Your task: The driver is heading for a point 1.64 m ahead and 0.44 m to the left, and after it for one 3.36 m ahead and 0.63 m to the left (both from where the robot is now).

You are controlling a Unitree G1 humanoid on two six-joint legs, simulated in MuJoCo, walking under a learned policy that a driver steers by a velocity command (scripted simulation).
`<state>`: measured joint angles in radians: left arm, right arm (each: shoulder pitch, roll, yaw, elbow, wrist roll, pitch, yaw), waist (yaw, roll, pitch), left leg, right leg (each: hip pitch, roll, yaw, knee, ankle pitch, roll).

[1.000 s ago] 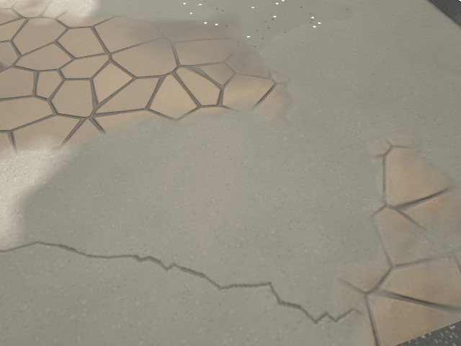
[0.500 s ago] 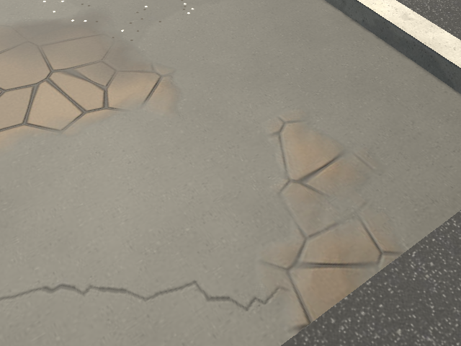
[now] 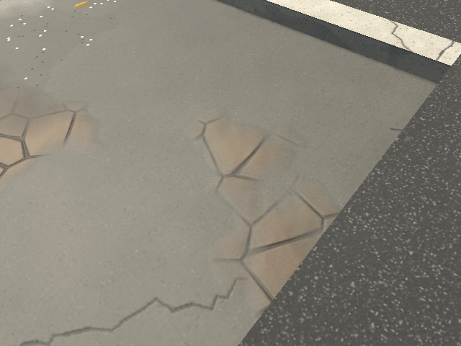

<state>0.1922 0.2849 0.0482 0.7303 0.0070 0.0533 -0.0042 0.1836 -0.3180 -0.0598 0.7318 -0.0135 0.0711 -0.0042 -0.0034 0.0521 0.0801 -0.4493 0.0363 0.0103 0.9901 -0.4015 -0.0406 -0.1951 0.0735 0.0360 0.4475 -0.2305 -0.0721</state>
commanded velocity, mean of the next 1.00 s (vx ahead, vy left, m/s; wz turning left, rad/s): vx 0.32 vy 0.00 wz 0.38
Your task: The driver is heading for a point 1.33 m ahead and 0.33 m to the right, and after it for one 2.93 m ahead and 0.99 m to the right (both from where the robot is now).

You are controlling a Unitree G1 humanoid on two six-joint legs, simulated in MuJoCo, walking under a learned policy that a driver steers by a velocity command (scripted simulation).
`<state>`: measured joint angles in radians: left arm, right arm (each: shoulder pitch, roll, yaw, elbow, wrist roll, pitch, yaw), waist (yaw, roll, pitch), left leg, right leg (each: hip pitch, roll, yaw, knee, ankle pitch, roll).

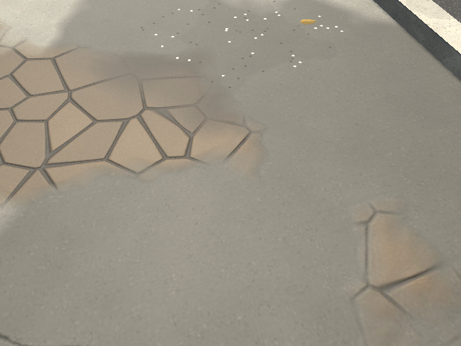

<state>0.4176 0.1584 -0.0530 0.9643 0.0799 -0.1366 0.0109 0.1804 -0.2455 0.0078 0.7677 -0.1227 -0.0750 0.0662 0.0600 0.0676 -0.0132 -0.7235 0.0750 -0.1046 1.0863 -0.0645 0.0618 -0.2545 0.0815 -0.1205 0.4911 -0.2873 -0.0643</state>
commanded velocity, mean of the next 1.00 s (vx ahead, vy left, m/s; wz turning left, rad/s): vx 0.50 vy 0.00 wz -0.42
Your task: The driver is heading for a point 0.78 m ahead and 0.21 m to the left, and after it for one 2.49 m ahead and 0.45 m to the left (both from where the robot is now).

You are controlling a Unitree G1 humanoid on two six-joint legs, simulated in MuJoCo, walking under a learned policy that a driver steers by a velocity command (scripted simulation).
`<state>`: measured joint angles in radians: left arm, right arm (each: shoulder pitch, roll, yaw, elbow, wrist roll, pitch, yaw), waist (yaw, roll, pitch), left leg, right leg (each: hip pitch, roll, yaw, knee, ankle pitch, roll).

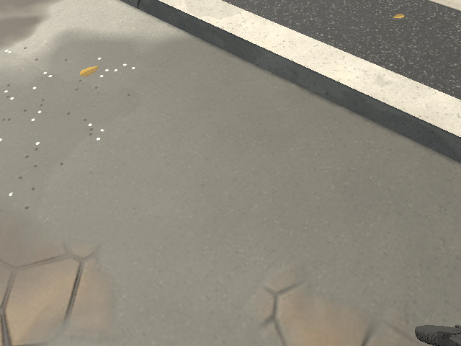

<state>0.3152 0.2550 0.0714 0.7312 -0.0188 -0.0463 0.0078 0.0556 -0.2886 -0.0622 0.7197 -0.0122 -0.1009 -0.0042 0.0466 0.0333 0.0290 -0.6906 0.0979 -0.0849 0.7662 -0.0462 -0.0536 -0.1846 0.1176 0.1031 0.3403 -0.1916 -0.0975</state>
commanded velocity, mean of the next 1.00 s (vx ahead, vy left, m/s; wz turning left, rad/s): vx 0.50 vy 0.00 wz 0.38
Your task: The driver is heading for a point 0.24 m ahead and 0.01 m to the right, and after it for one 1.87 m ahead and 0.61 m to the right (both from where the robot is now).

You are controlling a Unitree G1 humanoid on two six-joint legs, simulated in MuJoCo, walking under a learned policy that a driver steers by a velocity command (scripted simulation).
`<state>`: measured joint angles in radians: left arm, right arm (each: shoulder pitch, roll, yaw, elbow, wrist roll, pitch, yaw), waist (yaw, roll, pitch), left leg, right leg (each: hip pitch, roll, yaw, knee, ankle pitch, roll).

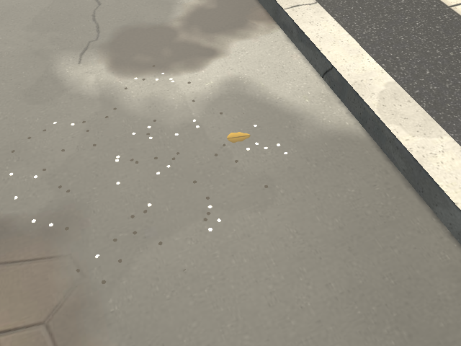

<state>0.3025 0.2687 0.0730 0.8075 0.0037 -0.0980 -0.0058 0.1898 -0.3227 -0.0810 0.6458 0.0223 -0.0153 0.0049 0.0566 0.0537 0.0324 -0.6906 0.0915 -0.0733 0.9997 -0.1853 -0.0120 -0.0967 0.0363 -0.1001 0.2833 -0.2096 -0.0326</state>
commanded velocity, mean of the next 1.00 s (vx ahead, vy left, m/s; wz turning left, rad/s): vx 0.50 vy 0.00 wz -0.32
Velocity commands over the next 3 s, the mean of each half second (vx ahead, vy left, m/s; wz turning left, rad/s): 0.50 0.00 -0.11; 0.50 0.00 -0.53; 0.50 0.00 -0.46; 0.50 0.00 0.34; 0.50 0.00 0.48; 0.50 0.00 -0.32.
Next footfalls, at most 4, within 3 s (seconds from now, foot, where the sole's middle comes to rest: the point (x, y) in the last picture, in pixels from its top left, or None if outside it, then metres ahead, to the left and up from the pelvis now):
0.22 left None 0.28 0.16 -0.78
0.74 right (303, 330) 0.52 -0.13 -0.78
1.22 left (277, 230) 0.86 -0.06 -0.78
1.68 right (365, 223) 0.90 -0.35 -0.78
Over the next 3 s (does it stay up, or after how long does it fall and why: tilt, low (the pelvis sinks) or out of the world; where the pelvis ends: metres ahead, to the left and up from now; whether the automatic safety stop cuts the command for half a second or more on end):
stays up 1.52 -0.42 0.10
